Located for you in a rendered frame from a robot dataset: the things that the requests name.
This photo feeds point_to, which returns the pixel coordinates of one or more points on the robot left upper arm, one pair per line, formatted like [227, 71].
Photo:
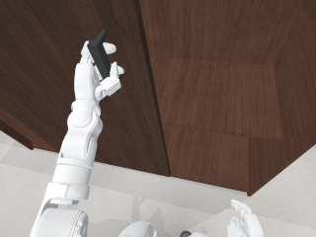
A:
[62, 222]

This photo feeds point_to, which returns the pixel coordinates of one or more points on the robot right hand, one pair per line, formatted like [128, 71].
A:
[249, 227]

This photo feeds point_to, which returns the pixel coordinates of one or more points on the wardrobe door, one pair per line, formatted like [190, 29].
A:
[40, 46]
[18, 126]

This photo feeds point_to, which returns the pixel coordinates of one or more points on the handle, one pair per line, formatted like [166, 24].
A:
[100, 57]

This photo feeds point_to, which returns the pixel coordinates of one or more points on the left robot thigh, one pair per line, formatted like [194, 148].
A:
[139, 229]

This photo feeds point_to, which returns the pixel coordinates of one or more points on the robot left hand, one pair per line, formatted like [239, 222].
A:
[87, 76]

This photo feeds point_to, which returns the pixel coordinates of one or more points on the left robot forearm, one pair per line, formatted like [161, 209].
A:
[70, 182]

